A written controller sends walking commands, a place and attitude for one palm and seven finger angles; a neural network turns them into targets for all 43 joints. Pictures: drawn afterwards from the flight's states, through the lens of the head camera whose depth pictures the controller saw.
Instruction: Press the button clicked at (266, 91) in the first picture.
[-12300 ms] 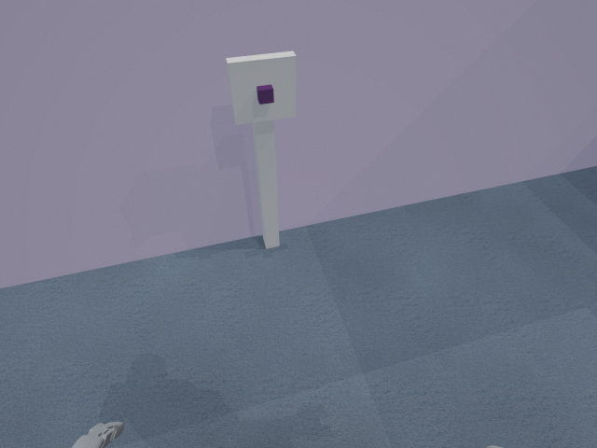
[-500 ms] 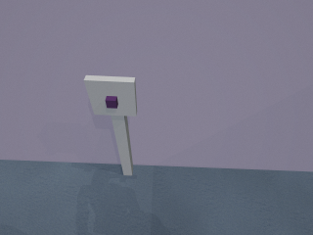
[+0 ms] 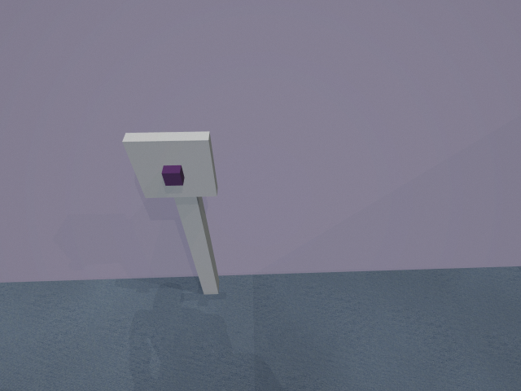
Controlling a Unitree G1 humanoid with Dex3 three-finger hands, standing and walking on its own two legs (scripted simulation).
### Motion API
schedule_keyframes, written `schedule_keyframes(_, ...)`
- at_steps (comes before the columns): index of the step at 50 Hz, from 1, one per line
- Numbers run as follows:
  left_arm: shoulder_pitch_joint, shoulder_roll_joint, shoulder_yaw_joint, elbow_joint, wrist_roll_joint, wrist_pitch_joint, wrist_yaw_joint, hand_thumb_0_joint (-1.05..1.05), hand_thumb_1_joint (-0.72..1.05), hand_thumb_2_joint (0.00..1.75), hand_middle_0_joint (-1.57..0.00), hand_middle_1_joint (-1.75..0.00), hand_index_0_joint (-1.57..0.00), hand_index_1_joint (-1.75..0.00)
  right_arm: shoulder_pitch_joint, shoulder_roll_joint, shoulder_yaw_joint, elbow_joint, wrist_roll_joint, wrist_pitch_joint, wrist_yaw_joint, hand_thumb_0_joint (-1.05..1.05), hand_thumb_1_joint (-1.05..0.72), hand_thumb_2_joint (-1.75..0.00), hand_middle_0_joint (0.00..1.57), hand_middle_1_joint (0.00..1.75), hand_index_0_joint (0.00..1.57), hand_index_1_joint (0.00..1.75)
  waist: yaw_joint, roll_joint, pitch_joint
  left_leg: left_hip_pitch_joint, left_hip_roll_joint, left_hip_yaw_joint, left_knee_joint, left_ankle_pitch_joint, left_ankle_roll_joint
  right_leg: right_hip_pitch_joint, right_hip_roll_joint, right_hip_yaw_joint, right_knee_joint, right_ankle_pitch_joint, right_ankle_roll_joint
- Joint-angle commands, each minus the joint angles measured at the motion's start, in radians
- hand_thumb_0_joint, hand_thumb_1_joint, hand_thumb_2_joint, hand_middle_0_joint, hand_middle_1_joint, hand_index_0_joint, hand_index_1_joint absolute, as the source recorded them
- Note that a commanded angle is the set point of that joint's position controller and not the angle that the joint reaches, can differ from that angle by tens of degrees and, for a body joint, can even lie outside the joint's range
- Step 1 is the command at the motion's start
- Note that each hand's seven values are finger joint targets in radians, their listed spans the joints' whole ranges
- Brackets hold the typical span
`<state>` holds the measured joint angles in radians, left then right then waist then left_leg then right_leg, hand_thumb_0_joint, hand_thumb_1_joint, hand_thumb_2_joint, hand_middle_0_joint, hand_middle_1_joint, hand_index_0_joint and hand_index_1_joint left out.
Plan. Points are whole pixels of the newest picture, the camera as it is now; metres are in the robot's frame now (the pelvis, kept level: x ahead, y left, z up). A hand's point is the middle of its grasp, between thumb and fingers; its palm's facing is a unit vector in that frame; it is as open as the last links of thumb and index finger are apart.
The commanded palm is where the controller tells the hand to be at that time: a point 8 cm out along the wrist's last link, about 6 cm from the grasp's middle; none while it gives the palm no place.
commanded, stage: look again from close up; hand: left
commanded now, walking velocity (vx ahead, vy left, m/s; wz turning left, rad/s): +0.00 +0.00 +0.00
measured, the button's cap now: (173, 174) +0.56 +0.24 -0.04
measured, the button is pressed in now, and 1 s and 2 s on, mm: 0 0 0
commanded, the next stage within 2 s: shuffle to correct the standing spot in 0.44 s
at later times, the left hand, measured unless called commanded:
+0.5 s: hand out of the picture +0.02 +0.14 -0.17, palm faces +0.03 -0.97 -0.23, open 7.3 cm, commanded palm none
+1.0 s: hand out of the picture +0.07 +0.15 -0.18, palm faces +0.09 -0.98 -0.19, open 7.3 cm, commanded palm none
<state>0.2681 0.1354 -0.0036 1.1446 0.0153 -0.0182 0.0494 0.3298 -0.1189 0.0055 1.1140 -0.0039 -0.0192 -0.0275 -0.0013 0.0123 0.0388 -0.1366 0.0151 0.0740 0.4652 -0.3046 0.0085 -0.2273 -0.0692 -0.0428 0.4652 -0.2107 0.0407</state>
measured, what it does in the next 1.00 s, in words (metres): lifts its right foot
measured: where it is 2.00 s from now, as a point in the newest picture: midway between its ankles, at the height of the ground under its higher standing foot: outside the picture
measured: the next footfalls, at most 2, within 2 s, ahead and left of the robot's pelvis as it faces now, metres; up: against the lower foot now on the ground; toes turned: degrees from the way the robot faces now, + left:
right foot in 1.12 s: +0.18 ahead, -0.12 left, +0.00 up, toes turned +2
left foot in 1.44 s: +0.11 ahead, +0.10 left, +0.00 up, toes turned +8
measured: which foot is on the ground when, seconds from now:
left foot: down 0.00-1.00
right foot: down 0.00-0.82, up 0.84-1.00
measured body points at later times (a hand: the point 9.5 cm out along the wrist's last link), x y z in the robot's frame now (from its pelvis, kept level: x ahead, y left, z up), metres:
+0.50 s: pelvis +0.02 -0.04 +0.00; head +0.04 -0.06 +0.45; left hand +0.02 +0.19 -0.15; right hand +0.02 -0.26 -0.17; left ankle -0.03 +0.11 -0.74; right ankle +0.02 -0.15 -0.74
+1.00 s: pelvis +0.07 -0.02 +0.00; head +0.09 -0.02 +0.45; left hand +0.07 +0.21 -0.16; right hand +0.04 -0.24 -0.16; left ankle +0.00 +0.08 -0.74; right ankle +0.06 -0.13 -0.68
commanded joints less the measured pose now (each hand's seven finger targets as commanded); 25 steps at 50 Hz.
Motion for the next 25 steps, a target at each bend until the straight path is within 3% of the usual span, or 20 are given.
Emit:
schedule_keyframes(1,0.070,0.112,0.010,-0.053,0.003,-0.009,-0.005,0.00,0.90,0.90,-0.20,-0.30,-0.20,-0.30,0.044,-0.102,-0.013,-0.090,-0.017,-0.021,0.009,0.00,-0.90,-0.90,0.20,0.30,0.20,0.30,0.012,0.128,0.027,-0.186,0.092,-0.121,-0.118,0.004,0.015,0.022,-0.027,0.035,0.017,-0.066,-0.075)
schedule_keyframes(4,0.060,0.095,0.005,-0.051,0.000,-0.010,-0.012,0.00,0.90,0.90,-0.20,-0.30,-0.20,-0.30,0.056,-0.108,-0.011,-0.095,-0.011,-0.023,0.004,0.00,-0.90,-0.90,0.20,0.30,0.20,0.30,0.004,0.022,0.004,-0.132,0.094,-0.118,-0.101,0.090,0.030,0.020,-0.027,0.038,0.014,0.003,-0.074)
schedule_keyframes(6,0.044,0.096,0.003,-0.054,-0.002,-0.011,-0.014,0.00,0.90,0.90,-0.20,-0.30,-0.20,-0.30,0.066,-0.116,-0.011,-0.095,-0.011,-0.020,0.003,0.00,-0.90,-0.90,0.20,0.30,0.20,0.30,-0.003,-0.039,0.024,-0.118,0.091,-0.112,-0.087,0.118,0.030,0.005,-0.031,0.045,0.005,0.019,-0.072)
schedule_keyframes(8,0.044,0.097,0.004,-0.053,-0.004,-0.011,-0.013,0.00,0.90,0.90,-0.20,-0.30,-0.20,-0.30,0.073,-0.116,-0.009,-0.086,-0.010,-0.018,0.002,0.00,-0.90,-0.90,0.20,0.30,0.20,0.30,-0.007,-0.062,0.047,-0.108,0.087,-0.101,-0.088,0.135,0.027,-0.007,-0.036,0.050,-0.002,0.042,-0.072)
schedule_keyframes(11,0.048,0.102,0.006,-0.050,-0.004,-0.011,-0.014,0.00,0.90,0.90,-0.20,-0.30,-0.20,-0.30,0.063,-0.116,-0.006,-0.076,-0.010,-0.014,0.002,0.00,-0.90,-0.90,0.20,0.30,0.20,0.30,-0.005,-0.030,0.072,-0.103,0.081,-0.091,-0.092,0.139,0.023,-0.017,-0.038,0.060,-0.012,0.056,-0.074)
schedule_keyframes(17,0.053,0.120,0.012,-0.048,-0.005,-0.014,-0.014,0.00,0.90,0.90,-0.20,-0.30,-0.20,-0.30,0.051,-0.112,-0.004,-0.056,-0.010,-0.010,0.001,0.00,-0.90,-0.90,0.20,0.30,0.20,0.30,-0.003,-0.058,0.038,-0.064,0.074,-0.067,-0.077,0.150,0.013,0.009,-0.049,0.071,-0.029,0.122,-0.078)
schedule_keyframes(25,0.037,0.129,0.020,-0.050,-0.005,-0.013,-0.016,0.00,0.90,0.90,-0.20,-0.30,-0.20,-0.30,0.036,-0.109,-0.007,-0.035,-0.011,-0.005,-0.003,0.00,-0.90,-0.90,0.20,0.30,0.20,0.30,-0.003,-0.023,0.018,-0.045,0.080,-0.053,-0.076,0.164,0.001,0.034,-0.046,0.076,-0.043,0.165,-0.086)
